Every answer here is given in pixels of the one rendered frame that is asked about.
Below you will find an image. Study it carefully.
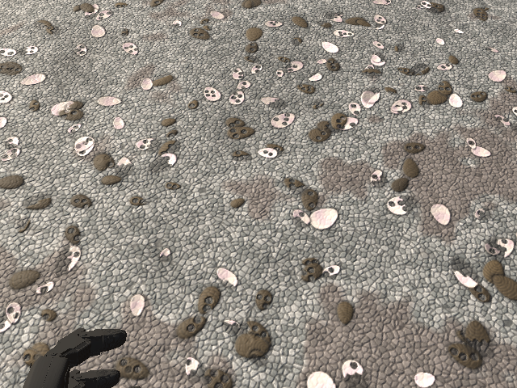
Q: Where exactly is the robot left hand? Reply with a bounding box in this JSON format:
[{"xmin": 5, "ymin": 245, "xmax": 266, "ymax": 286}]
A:
[{"xmin": 23, "ymin": 328, "xmax": 140, "ymax": 388}]

